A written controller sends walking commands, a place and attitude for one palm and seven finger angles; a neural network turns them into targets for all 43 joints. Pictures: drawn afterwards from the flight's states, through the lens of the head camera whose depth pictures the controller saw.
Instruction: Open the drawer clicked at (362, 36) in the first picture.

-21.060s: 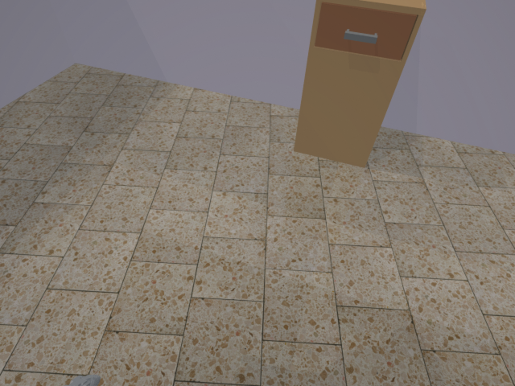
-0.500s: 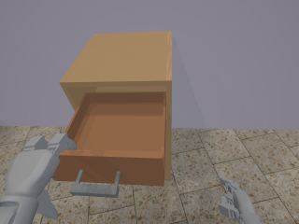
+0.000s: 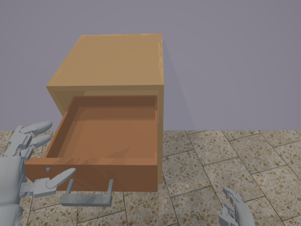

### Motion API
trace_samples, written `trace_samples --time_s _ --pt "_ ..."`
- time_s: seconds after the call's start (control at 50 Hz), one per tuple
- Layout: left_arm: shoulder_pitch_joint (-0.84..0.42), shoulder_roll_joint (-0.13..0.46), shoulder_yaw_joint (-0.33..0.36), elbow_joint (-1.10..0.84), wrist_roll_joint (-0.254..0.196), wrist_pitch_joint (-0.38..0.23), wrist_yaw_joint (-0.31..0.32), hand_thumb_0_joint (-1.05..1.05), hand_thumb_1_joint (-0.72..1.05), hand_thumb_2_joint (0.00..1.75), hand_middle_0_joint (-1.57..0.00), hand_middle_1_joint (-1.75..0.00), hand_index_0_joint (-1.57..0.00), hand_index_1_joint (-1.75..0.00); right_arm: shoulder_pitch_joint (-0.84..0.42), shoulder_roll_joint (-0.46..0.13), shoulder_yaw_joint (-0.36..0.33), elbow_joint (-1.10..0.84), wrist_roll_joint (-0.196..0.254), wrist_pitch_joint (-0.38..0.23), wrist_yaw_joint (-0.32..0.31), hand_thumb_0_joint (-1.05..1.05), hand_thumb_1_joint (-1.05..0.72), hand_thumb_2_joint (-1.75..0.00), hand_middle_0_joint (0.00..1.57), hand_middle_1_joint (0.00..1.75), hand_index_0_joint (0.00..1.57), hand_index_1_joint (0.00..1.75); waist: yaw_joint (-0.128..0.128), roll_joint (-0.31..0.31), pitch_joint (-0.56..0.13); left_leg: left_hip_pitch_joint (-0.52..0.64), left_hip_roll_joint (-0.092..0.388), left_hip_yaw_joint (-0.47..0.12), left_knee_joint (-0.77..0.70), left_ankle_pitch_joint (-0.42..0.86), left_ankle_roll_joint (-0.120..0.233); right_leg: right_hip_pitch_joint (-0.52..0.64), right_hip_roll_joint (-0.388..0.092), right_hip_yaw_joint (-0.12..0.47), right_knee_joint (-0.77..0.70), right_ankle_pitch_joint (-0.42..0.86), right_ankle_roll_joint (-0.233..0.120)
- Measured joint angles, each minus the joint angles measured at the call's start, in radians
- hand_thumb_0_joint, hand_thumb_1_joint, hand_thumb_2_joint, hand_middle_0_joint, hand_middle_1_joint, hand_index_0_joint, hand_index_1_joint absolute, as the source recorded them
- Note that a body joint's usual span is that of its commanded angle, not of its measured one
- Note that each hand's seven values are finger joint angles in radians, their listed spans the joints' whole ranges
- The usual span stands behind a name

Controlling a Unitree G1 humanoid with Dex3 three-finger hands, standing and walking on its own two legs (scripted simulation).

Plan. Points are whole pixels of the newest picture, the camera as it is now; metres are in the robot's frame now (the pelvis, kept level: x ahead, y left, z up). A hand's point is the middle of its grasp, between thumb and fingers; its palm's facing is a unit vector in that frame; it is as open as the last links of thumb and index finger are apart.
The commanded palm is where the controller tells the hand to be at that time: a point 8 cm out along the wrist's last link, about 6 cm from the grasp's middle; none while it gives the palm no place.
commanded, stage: draw the hand back to the body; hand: left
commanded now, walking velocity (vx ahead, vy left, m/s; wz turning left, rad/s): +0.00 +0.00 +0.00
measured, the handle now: (89, 191) +0.22 +0.21 -0.04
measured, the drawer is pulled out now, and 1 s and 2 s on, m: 0.30 0.30 0.30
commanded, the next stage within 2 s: step back with the hand held close in 0.48 s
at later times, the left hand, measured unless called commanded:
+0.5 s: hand (41, 176) +0.17 +0.23 +0.15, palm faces +0.39 -0.82 -0.40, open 7.6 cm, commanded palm +0.12 +0.27 +0.17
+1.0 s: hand (29, 189) +0.15 +0.24 +0.14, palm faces +0.27 -0.82 -0.51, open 7.4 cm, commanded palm +0.08 +0.29 +0.17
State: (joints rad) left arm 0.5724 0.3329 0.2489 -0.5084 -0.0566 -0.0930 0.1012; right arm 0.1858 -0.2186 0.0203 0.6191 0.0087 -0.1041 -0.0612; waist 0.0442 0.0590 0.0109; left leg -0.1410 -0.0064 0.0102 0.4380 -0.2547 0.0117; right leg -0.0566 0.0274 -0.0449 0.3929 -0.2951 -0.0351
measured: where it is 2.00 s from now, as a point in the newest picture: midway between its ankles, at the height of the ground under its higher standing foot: outside the picture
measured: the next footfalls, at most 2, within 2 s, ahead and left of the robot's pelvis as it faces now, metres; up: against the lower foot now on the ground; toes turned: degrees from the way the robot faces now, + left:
right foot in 1.78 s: -0.21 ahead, -0.11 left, +0.00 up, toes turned -3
left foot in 2.00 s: -0.14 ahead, +0.09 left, +0.00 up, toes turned +0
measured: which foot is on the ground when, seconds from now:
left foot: down 0.00-1.00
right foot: down 0.00-1.00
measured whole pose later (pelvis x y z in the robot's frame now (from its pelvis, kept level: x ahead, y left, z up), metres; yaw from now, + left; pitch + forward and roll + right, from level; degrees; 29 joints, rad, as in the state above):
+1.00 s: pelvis -0.04 +0.01 +0.00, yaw +1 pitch +2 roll -1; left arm 0.67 0.41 0.35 -0.60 -0.05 -0.15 0.11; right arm 0.16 -0.23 -0.03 0.55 0.03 0.00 -0.08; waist -0.01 0.02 0.04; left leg -0.33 -0.01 0.00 0.50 -0.20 0.02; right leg -0.25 0.02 -0.06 0.46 -0.25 -0.03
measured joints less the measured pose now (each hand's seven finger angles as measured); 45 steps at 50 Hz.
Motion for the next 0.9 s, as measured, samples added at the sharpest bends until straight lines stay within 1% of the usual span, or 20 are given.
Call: trace_samples --time_s 0.24,0.34,0.42,0.5,0.62,0.7,0.74,0.8,0.9 --pt "-0.015 -0.001 0.037 0.039 -0.008 0.006 0.007 0.01 0.52 0.74 -0.24 -0.54 -0.24 -0.53 -0.022 0.0 -0.007 -0.002 0.005 0.016 -0.008 0.02 -0.9 -0.9 0.2 0.3 0.2 0.3 0.014 0.01 -0.006 0.012 0.002 -0.009 -0.017 0.013 -0.006 0.013 0.003 -0.009 -0.014 0.008 -0.006" --pt "-0.023 -0.012 0.029 0.048 -0.01 0.011 0.007 0.01 0.69 0.81 -0.22 -0.43 -0.23 -0.42 -0.026 0.001 -0.003 -0.004 0.005 0.018 -0.007 0.02 -0.9 -0.9 0.2 0.3 0.2 0.3 0.017 0.01 -0.003 0.015 0.005 -0.013 -0.019 0.017 -0.009 0.018 0.006 -0.013 -0.019 0.012 -0.01" --pt "-0.022 -0.012 0.022 0.046 -0.011 0.012 0.005 0.01 0.79 0.85 -0.22 -0.37 -0.22 -0.36 -0.027 0.001 -0.001 -0.005 0.004 0.018 -0.007 0.02 -0.9 -0.9 0.2 0.3 0.2 0.3 0.017 0.01 0.0 0.017 0.007 -0.016 -0.021 0.021 -0.012 0.021 0.009 -0.016 -0.022 0.015 -0.013" --pt "-0.02 -0.007 0.024 0.044 -0.014 0.012 0.005 0.01 0.84 0.87 -0.21 -0.33 -0.22 -0.33 -0.025 0.002 -0.001 -0.004 0.005 0.02 -0.009 0.02 -0.9 -0.9 0.2 0.3 0.2 0.3 0.016 0.01 0.001 0.017 0.011 -0.017 -0.022 0.023 -0.015 0.022 0.013 -0.016 -0.024 0.019 -0.016" --pt "-0.024 -0.002 0.035 0.048 -0.015 0.008 0.001 0.02 0.87 0.89 -0.21 -0.31 -0.22 -0.31 -0.017 -0.001 -0.003 -0.008 0.007 0.028 -0.008 0.02 -0.9 -0.9 0.2 0.3 0.2 0.3 0.011 0.014 0.002 0.006 0.017 -0.02 -0.016 0.025 -0.018 0.016 0.019 -0.019 -0.028 0.025 -0.019" --pt "-0.023 0.022 0.088 0.021 -0.001 -0.045 -0.006 0.02 0.88 0.89 -0.21 -0.31 -0.22 -0.3 -0.017 -0.008 -0.005 -0.034 0.006 0.05 0.001 0.02 -0.9 -0.9 0.2 0.3 0.2 0.3 -0.009 0.012 0.004 -0.062 0.025 -0.034 0.021 0.022 -0.017 -0.034 0.028 -0.033 -0.022 0.035 -0.02" --pt "-0.006 0.026 0.099 0.002 0.003 -0.061 -0.007 0.02 0.88 0.89 -0.21 -0.3 -0.21 -0.3 -0.022 -0.013 -0.011 -0.044 0.007 0.064 0.004 0.02 -0.9 -0.9 0.2 0.3 0.2 0.3 -0.019 0.008 0.009 -0.088 0.024 -0.031 0.027 0.026 -0.016 -0.064 0.026 -0.031 -0.011 0.037 -0.018" --pt "0.031 0.029 0.094 -0.021 0.006 -0.069 -0.01 0.01 0.89 0.89 -0.21 -0.3 -0.21 -0.3 -0.029 -0.02 -0.025 -0.051 0.011 0.085 0.002 0.02 -0.9 -0.9 0.2 0.3 0.2 0.3 -0.032 0.003 0.013 -0.117 0.019 -0.023 0.031 0.034 -0.011 -0.101 0.02 -0.025 0.008 0.04 -0.011" --pt "0.08 0.051 0.083 -0.052 0.007 -0.061 -0.007 0.01 0.88 0.89 -0.21 -0.3 -0.22 -0.3 -0.03 -0.022 -0.045 -0.06 0.017 0.104 -0.009 0.02 -0.9 -0.9 0.2 0.3 0.2 0.3 -0.046 -0.017 0.021 -0.156 0.008 -0.014 0.044 0.043 0.001 -0.151 0.007 -0.018 0.043 0.039 0.0"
